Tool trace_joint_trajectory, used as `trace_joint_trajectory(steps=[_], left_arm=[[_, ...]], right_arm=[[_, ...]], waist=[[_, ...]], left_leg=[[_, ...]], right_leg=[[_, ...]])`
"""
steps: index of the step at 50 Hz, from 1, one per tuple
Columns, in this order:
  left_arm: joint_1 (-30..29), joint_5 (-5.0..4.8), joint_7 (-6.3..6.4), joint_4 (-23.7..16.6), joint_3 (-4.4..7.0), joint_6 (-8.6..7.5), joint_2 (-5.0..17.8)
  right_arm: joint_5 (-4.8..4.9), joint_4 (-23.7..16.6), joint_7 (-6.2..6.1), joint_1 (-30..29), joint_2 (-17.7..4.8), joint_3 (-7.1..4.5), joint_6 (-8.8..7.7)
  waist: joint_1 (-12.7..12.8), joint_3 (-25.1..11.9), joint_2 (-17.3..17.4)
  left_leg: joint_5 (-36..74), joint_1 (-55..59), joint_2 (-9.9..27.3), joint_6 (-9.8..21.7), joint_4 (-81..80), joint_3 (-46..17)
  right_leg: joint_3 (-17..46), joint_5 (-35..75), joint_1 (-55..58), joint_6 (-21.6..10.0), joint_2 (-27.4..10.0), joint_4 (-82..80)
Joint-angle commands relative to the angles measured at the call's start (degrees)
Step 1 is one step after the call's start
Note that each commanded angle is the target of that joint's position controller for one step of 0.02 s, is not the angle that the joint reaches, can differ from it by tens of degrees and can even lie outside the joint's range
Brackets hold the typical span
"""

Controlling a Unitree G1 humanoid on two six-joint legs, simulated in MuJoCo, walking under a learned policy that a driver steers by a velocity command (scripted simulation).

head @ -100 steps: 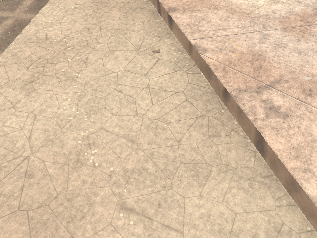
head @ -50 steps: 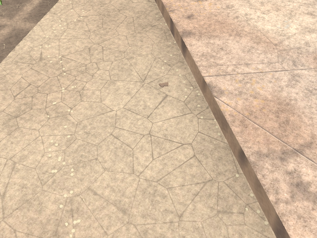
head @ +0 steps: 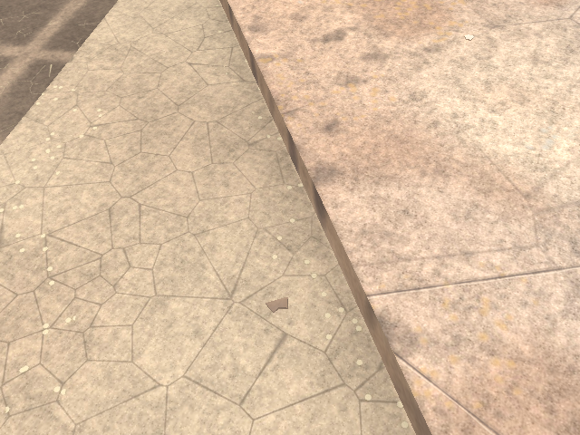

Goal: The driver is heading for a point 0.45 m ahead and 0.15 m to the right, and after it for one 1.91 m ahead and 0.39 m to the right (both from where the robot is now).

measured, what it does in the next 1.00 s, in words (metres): walks ahead, turning right: left foot, then right foot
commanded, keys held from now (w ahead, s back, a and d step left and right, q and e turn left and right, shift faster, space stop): w+e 0.56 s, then e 0.40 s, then q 0.04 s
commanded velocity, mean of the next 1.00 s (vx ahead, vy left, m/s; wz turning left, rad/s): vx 0.38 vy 0.00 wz -0.49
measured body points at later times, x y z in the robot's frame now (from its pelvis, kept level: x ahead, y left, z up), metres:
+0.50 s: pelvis +0.26 +0.05 +0.00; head +0.29 +0.05 +0.45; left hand +0.44 +0.28 -0.13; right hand +0.23 -0.23 -0.13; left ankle +0.27 +0.16 -0.75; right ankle +0.29 -0.09 -0.69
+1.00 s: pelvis +0.40 -0.03 -0.01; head +0.43 -0.07 +0.44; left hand +0.61 +0.18 -0.12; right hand +0.39 -0.32 -0.14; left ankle +0.51 +0.08 -0.67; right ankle +0.38 -0.09 -0.75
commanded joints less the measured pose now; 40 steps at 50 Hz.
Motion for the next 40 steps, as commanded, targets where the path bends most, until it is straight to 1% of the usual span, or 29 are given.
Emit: trace_joint_trajectory(steps=[1,4,6,8,9,10,11,12,13,14,15,16,17,20,22,25,27,28,30,31,32,33,34,35,36,37,38,39,40], left_arm=[[0.03,-0.64,0.98,-2.41,2.25,-0.33,10.12],[3.16,-1.05,1.45,-0.99,2.50,0.50,10.36],[3.64,-1.36,1.89,-0.56,2.83,1.03,10.62],[2.98,-1.31,2.23,-0.57,3.31,1.41,11.15],[2.17,-1.26,2.25,-0.78,3.47,1.64,11.32],[1.68,-1.01,2.19,-1.17,3.09,1.80,10.14],[1.09,-0.10,2.04,-2.74,2.00,1.80,7.18],[9.88,0.17,1.13,-4.79,1.53,1.01,3.71],[8.50,1.90,1.19,-3.05,2.25,1.13,6.41],[4.58,1.98,0.92,-3.07,2.74,1.47,7.54],[1.75,1.59,0.32,-3.52,2.62,1.58,6.84],[0.40,1.77,-0.21,-3.91,2.56,2.10,5.93],[0.68,2.28,-0.65,-4.15,2.48,2.94,5.27],[-0.83,2.34,-1.71,-5.00,2.13,4.54,3.93],[-4.91,2.39,-2.26,-6.66,1.75,4.80,3.54],[-9.98,2.18,-3.12,-8.54,0.95,4.71,2.56],[-11.87,2.18,-3.31,-9.34,0.58,4.72,2.45],[-12.26,2.09,-3.11,-9.59,0.54,4.91,2.61],[-13.72,2.54,-2.72,-10.28,0.74,4.95,3.25],[-12.64,2.77,-2.43,-10.09,0.91,4.80,3.20],[-8.05,3.06,-1.96,-8.72,1.21,4.44,3.12],[-1.27,3.34,-1.41,-6.33,1.89,3.80,3.86],[4.49,4.11,-0.56,-5.48,3.61,3.18,9.50],[3.04,2.71,-0.09,-7.10,4.74,3.10,16.86],[4.44,-0.24,-0.19,-7.84,5.86,3.82,18.07],[0.53,-0.16,0.24,-8.26,5.22,4.38,15.32],[-3.77,-0.03,0.69,-8.69,4.08,4.82,11.16],[-6.40,0.26,0.97,-8.86,3.44,5.16,9.22],[-7.69,0.34,1.44,-9.67,3.12,5.26,8.19]], right_arm=[[0.17,-4.49,0.35,-5.59,-1.60,-0.09,-1.17],[0.66,-6.00,1.16,-10.42,-1.83,0.07,-1.84],[0.78,-6.90,1.75,-11.81,-2.81,-0.13,-2.46],[0.71,-6.55,1.93,-9.72,-4.49,-0.66,-2.93],[0.68,-5.77,1.79,-6.52,-5.47,-1.14,-3.13],[0.50,-3.79,1.35,0.44,-7.59,-2.35,-3.24],[-0.52,-2.28,0.83,10.00,-10.79,-3.43,-3.32],[-5.95,-0.42,0.17,17.56,-15.40,-3.74,-2.07],[-4.64,-1.27,0.10,16.35,-12.41,-3.35,-0.86],[-3.80,-1.80,0.15,12.00,-8.49,-2.11,-0.58],[-3.32,-2.11,0.15,8.09,-5.22,-1.08,-0.50],[-2.82,-1.70,0.00,6.72,-3.58,-0.44,-0.48],[-2.34,-1.22,-0.17,6.19,-3.33,-0.25,-0.58],[-1.72,-0.27,0.15,6.73,-4.14,-0.55,-1.77],[-1.58,0.46,0.14,7.65,-4.63,-0.82,-2.15],[-1.57,1.10,0.12,8.14,-5.24,-1.09,-2.13],[-1.59,1.31,0.06,8.49,-6.16,-1.41,-2.09],[-1.85,1.50,0.17,9.12,-5.91,-1.38,-1.90],[-1.69,1.76,0.17,10.08,-7.01,-1.72,-1.19],[-1.52,1.86,0.16,10.40,-7.80,-1.91,-0.82],[-0.96,1.76,0.13,10.24,-8.28,-2.12,-0.26],[-0.05,1.14,0.25,9.76,-8.35,-2.08,0.26],[0.32,-0.61,0.34,9.07,-6.99,-1.59,0.35],[-1.74,-2.40,0.73,15.26,0.62,0.05,0.82],[-1.91,-3.10,0.12,13.23,-3.75,-0.52,1.85],[-1.59,-3.62,-0.05,9.60,-4.05,-0.54,2.29],[-1.70,-3.74,-0.07,8.00,-3.67,-0.52,2.25],[-1.95,-3.54,-0.06,7.98,-4.23,-0.70,2.57],[-2.33,-3.56,-0.02,8.68,-4.24,-0.73,3.51]], waist=[[-0.34,1.78,-5.46],[1.12,2.81,-5.92],[0.60,2.87,-6.79],[-1.18,1.75,-7.90],[-3.07,0.17,-8.45],[-6.38,-4.06,-7.58],[-10.33,-12.75,-4.03],[-7.69,-22.41,12.36],[-8.36,-22.65,11.61],[-7.17,-13.34,5.62],[-5.90,-7.43,2.88],[-4.87,-4.00,3.93],[-3.56,-2.66,5.78],[-2.38,-1.43,4.87],[-2.90,0.09,4.40],[-3.52,1.33,3.69],[-3.71,0.94,3.70],[-3.71,0.15,5.03],[-4.16,1.78,3.37],[-3.62,1.00,3.27],[-1.77,-1.86,2.08],[1.17,-5.50,-0.57],[4.13,-7.98,-7.10],[-3.23,-9.01,-16.43],[1.63,-16.22,-10.95],[0.03,-8.89,-7.71],[-1.67,-2.85,-7.18],[-3.64,-0.78,-6.34],[-4.37,-1.29,-7.54]], left_leg=[[8.33,2.78,-2.06,-0.99,-10.09,1.42],[8.92,3.69,-3.67,-1.06,-15.91,0.91],[6.70,4.52,-4.06,-0.18,-18.79,-0.35],[2.72,8.87,-4.60,0.93,-20.24,-0.50],[0.79,13.95,-5.28,1.83,-21.16,0.44],[0.43,24.25,-5.86,3.45,-22.43,1.47],[1.97,41.12,1.21,6.67,-18.78,-4.56],[-1.21,61.13,17.06,12.64,-20.77,-25.19],[-5.37,57.08,18.11,13.41,-26.83,-34.25],[-10.15,49.06,14.98,11.62,-27.99,-25.09],[-8.60,41.40,12.48,10.36,-29.96,-18.50],[-5.88,35.99,10.44,9.09,-32.08,-12.95],[-4.54,32.01,9.20,8.57,-33.55,-9.74],[-0.73,29.44,9.09,10.00,-36.58,-3.94],[-1.39,29.98,9.32,10.66,-38.60,-0.61],[-0.60,29.78,8.35,9.81,-39.29,5.37],[0.42,28.64,7.95,8.80,-38.33,9.02],[0.60,29.43,8.53,8.56,-37.10,9.56],[12.18,32.12,9.47,7.73,-31.69,11.18],[23.63,33.68,9.29,6.82,-26.04,12.71],[32.96,34.55,8.29,5.65,-16.54,14.89],[31.36,31.33,5.99,3.38,-4.34,16.78],[10.01,20.20,2.88,-0.39,12.45,16.96],[-34.48,7.58,-3.24,-3.57,28.52,12.24],[-31.58,4.61,-5.41,-4.08,32.90,4.18],[-27.91,1.39,-3.08,-3.84,33.46,3.33],[-24.68,1.58,-1.91,-3.30,30.34,2.86],[-22.46,3.77,-1.33,-3.28,27.21,2.62],[-21.27,6.44,-2.09,-3.84,27.82,3.81]], right_leg=[[8.41,12.22,-2.73,-7.46,-13.16,-6.17],[10.48,10.88,0.69,-7.25,-14.65,-3.78],[12.58,11.19,3.50,-6.58,-16.26,-0.98],[14.57,13.29,4.82,-5.53,-17.35,2.28],[14.70,16.90,4.41,-4.87,-16.84,5.43],[13.15,21.61,2.46,-3.44,-13.83,12.79],[10.85,14.08,-6.48,-1.58,-10.07,27.63],[1.74,-10.77,-25.02,1.36,1.10,49.36],[6.11,-22.87,-31.13,0.36,0.25,56.99],[7.52,-19.01,-32.82,-0.50,-3.10,58.91],[6.65,-14.37,-31.83,-0.46,-5.41,56.87],[6.38,-12.10,-29.91,-0.23,-6.87,53.96],[6.10,-11.18,-27.19,0.37,-7.52,52.15],[4.84,-7.82,-26.52,1.50,-7.68,49.66],[4.12,-4.45,-28.46,2.16,-8.40,44.52],[2.52,1.24,-25.95,2.32,-8.75,34.44],[0.22,2.59,-20.67,1.63,-7.75,29.69],[-1.31,1.36,-19.10,0.88,-7.12,30.11],[-2.92,-1.85,-19.13,0.02,-5.71,27.65],[-3.77,-3.73,-17.04,-0.52,-3.91,25.87],[-5.14,-3.03,-11.95,-1.33,-1.12,22.72],[-5.20,2.62,-3.11,-2.52,1.42,16.83],[6.37,12.63,6.63,-5.11,-6.67,10.20],[25.84,54.64,12.84,-9.83,-23.53,15.54],[31.83,49.60,13.17,-18.19,-26.10,11.29],[26.95,38.59,7.52,-18.02,-23.74,9.08],[22.83,33.12,1.05,-15.34,-19.46,7.66],[19.43,32.71,-2.91,-12.82,-16.01,6.98],[17.22,35.43,-5.57,-11.93,-14.51,7.19]])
